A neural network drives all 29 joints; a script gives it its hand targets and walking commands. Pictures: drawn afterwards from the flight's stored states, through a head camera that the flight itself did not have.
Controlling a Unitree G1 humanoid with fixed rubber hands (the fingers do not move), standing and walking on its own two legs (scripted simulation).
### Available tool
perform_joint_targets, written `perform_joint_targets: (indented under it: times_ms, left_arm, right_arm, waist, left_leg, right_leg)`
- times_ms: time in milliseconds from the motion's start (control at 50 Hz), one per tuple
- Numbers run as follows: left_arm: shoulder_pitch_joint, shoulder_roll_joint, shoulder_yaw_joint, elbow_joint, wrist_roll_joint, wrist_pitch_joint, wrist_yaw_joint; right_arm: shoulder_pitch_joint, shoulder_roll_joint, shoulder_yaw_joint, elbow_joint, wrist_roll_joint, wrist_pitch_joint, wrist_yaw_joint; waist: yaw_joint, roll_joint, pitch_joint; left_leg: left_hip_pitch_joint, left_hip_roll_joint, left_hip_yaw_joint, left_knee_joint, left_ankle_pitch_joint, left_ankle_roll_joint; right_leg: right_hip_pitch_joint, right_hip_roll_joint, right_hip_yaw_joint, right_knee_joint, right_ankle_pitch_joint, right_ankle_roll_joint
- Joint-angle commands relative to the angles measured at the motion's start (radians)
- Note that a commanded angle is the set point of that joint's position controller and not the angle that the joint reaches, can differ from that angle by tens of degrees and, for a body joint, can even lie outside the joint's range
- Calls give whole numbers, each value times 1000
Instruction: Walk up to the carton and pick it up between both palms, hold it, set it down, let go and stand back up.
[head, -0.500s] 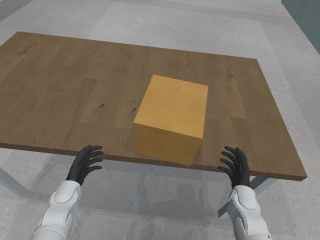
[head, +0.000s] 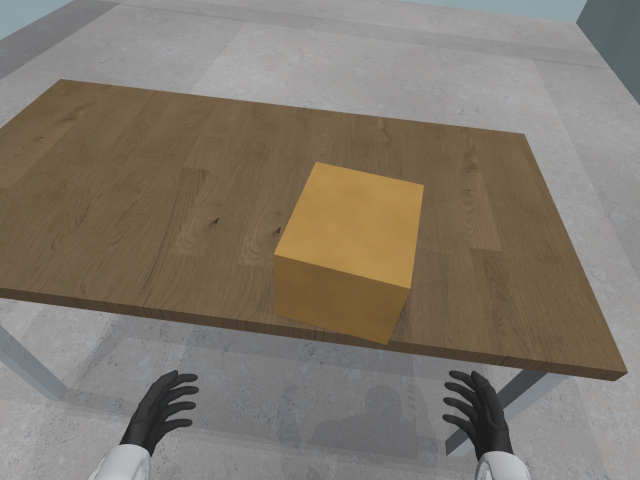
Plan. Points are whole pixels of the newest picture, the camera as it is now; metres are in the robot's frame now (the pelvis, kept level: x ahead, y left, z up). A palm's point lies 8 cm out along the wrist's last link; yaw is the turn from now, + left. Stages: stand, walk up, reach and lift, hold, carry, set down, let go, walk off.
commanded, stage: set down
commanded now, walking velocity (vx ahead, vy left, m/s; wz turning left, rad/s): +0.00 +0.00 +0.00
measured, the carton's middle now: (349, 249) +0.48 -0.03 -0.01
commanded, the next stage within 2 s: let go in 0.40 s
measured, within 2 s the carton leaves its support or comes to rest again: neither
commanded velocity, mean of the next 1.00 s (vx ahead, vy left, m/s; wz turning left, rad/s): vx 0.00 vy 0.00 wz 0.00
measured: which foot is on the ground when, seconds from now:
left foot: down 0.00-1.00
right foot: down 0.00-1.00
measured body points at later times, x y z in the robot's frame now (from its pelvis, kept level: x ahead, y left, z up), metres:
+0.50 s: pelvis +0.03 +0.00 +0.00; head +0.08 +0.02 +0.45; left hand +0.19 +0.24 -0.10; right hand +0.19 -0.21 -0.08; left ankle +0.01 +0.11 -0.74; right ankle +0.01 -0.09 -0.74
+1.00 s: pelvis +0.06 +0.00 +0.00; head -0.01 +0.02 +0.44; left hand +0.08 +0.33 -0.14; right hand +0.10 -0.29 -0.13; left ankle +0.01 +0.10 -0.74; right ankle +0.01 -0.09 -0.74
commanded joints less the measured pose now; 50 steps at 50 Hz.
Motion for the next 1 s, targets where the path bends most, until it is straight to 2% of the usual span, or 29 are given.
perform_joint_targets:
  times_ms: [0, 40, 140, 160, 280, 340, 380, 400, 440, 480, 500, 540, 600, 640, 680, 700, 720, 740, 760, 780, 820, 840, 860, 880, 900, 920, 940, 960, 980]
  left_arm:
    - [-129, 125, 90, -184, 30, 1, -10]
    - [-110, 120, 105, -165, 64, 34, -18]
    - [-89, 111, 122, -173, 97, 82, -17]
    - [-86, 104, 119, -175, 104, 86, -12]
    - [-12, 78, 138, -163, 139, 57, -2]
    - [-25, 85, 164, -132, 158, 62, -6]
    - [-3, 82, 165, -144, 164, 59, -8]
    - [0, 80, 167, -157, 172, 53, -4]
    - [19, 89, 180, -169, 182, 43, -1]
    - [13, 84, 179, -149, 201, 39, 7]
    - [17, 70, 173, -147, 201, 37, 10]
    - [42, 65, 178, -135, 224, 35, 20]
    - [55, 57, 176, -102, 228, 33, 21]
    - [60, 61, 199, -66, 258, 27, 23]
    - [82, 88, 296, 115, 360, -29, 26]
    - [44, 85, 290, 148, 364, -55, 21]
    - [33, 99, 331, 214, 397, -93, 20]
    - [7, 105, 340, 248, 400, -124, 16]
    - [13, 148, 426, 405, 459, -173, 13]
    - [-22, 159, 434, 446, 452, -210, 4]
    - [-28, 260, 605, 765, 545, -321, -16]
    - [-18, 320, 705, 973, 605, -379, -31]
    - [-23, 369, 782, 1130, 635, -437, -47]
    - [-34, 389, 801, 1178, 627, -480, -49]
    - [-3, 413, 881, 1278, 667, -541, -40]
    - [271, -179, 226, 724, 224, -253, 14]
    - [284, -332, 170, 707, 203, -147, 79]
    - [241, -239, 173, 692, 195, -84, 105]
    - [174, -82, 183, 673, 197, -50, 107]
  right_arm:
    - [-94, -99, -7, -162, -4, -47, 2]
    - [-78, -117, -6, -123, -5, -31, 7]
    - [-68, -148, -22, -106, -34, -44, 32]
    - [-64, -152, -22, -81, -37, -52, 39]
    - [-20, -195, 24, -28, -34, -150, 64]
    - [-26, -201, 39, 10, -42, -178, 58]
    - [-10, -194, 45, 19, -42, -204, 56]
    - [-9, -200, 41, 35, -42, -223, 55]
    - [2, -208, 44, 65, -42, -249, 56]
    - [-10, -214, 37, 121, -38, -272, 67]
    - [-6, -220, 38, 139, -32, -279, 68]
    - [2, -231, 18, 199, -32, -289, 76]
    - [-3, -248, 7, 238, -37, -308, 78]
    - [-4, -260, -18, 295, -59, -328, 80]
    - [15, -320, -141, 519, -154, -384, 97]
    - [-23, -326, -161, 558, -172, -407, 100]
    - [-24, -338, -205, 631, -209, -434, 101]
    - [-52, -343, -226, 661, -230, -455, 98]
    - [-39, -363, -304, 804, -304, -493, 95]
    - [-86, -370, -327, 836, -326, -523, 90]
    - [-99, -437, -504, 1129, -486, -626, 87]
    - [-111, -476, -603, 1311, -579, -676, 85]
    - [-151, -509, -675, 1431, -654, -728, 85]
    - [-208, -511, -678, 1465, -669, -758, 80]
    - [-222, -538, -738, 1558, -723, -811, 75]
    - [-151, -282, -174, 854, -68, -394, 55]
    - [-235, -23, -90, 884, -21, -211, 49]
    - [-190, -31, -49, 862, -28, -115, 47]
    - [-133, -132, -36, 832, -40, -68, 41]
  waist:
    - [-13, 108, -175]
    - [-9, 118, -135]
    - [-6, 100, -105]
    - [-9, 115, -98]
    - [1, 94, -146]
    - [4, 53, -159]
    - [1, 50, -192]
    - [-1, 69, -219]
    - [9, 69, -236]
    - [18, 98, -233]
    - [14, 100, -242]
    - [12, 139, -227]
    - [6, 119, -247]
    - [10, 136, -240]
    - [20, 158, -238]
    - [14, 141, -228]
    - [15, 138, -230]
    - [11, 113, -221]
    - [11, 106, -212]
    - [5, 89, -219]
    - [8, 62, -232]
    - [5, 35, -234]
    - [13, 15, -254]
    - [18, 20, -235]
    - [41, 36, -217]
    - [22, 166, -225]
    - [52, -7, -129]
    - [34, -39, -62]
    - [-1, -3, -46]
  left_leg:
    - [21, 36, -42, -105, 117, -4]
    - [43, 37, -44, -111, 150, -11]
    - [64, 40, -38, -118, 170, -13]
    - [82, 42, -35, -112, 191, -20]
    - [121, 31, -27, -83, 351, -35]
    - [106, 18, -17, -82, 338, -18]
    - [122, 15, -15, -74, 355, -17]
    - [120, 10, -12, -74, 374, -20]
    - [148, 11, -12, -71, 438, -21]
    - [170, 16, -12, -66, 475, -29]
    - [175, 16, -13, -65, 478, -33]
    - [206, 23, -21, -62, 523, -47]
    - [219, 21, -21, -53, 536, -52]
    - [215, 22, -20, -57, 538, -55]
    - [239, 30, -25, -58, 546, -69]
    - [233, 31, -28, -56, 550, -70]
    - [225, 33, -31, -54, 535, -76]
    - [199, 27, -26, -61, 494, -70]
    - [159, 24, -28, -63, 467, -65]
    - [108, 16, -23, -67, 424, -58]
    - [-23, 2, -10, -80, 292, -34]
    - [-107, -6, -8, -83, 237, -14]
    - [-220, -16, -1, -75, 200, 3]
    - [-332, -25, 1, -64, 184, 18]
    - [-433, -28, 2, -52, 194, 22]
    - [-231, 30, 134, 180, 252, 30]
    - [-314, -29, 67, 256, 7, 40]
    - [-332, -29, 56, 220, -181, 32]
    - [-266, 22, 21, 122, -201, 26]
  right_leg:
    - [82, -77, 119, -111, 65, 16]
    - [86, -72, 113, -125, 70, 14]
    - [81, -63, 97, -135, 59, 18]
    - [68, -60, 87, -128, 86, 16]
    - [113, -48, 78, -96, 303, 35]
    - [136, -56, 89, -93, 382, 62]
    - [147, -56, 87, -90, 424, 66]
    - [159, -52, 81, -90, 451, 63]
    - [168, -45, 72, -75, 512, 59]
    - [141, -37, 65, -87, 467, 51]
    - [148, -36, 69, -94, 462, 47]
    - [125, -24, 55, -95, 437, 28]
    - [118, -17, 53, -113, 439, 18]
    - [115, -11, 45, -108, 441, 9]
    - [85, 3, 27, -111, 390, -7]
    - [84, 10, 27, -116, 372, -15]
    - [92, 9, 32, -121, 352, -21]
    - [101, 6, 40, -126, 354, -16]
    - [128, -1, 48, -118, 365, -16]
    - [166, -8, 58, -110, 381, -12]
    - [223, -31, 87, -79, 390, -6]
    - [275, -44, 103, -60, 385, 5]
    - [339, -51, 120, -33, 377, 2]
    - [414, -61, 142, -14, 361, 5]
    - [484, -76, 163, -9, 355, 7]
    - [425, -149, 123, 9, 639, -30]
    - [442, -218, 166, -41, 1134, -24]
    - [369, -257, 167, 2, 1337, -39]
    - [237, -272, 158, 0, 1205, -51]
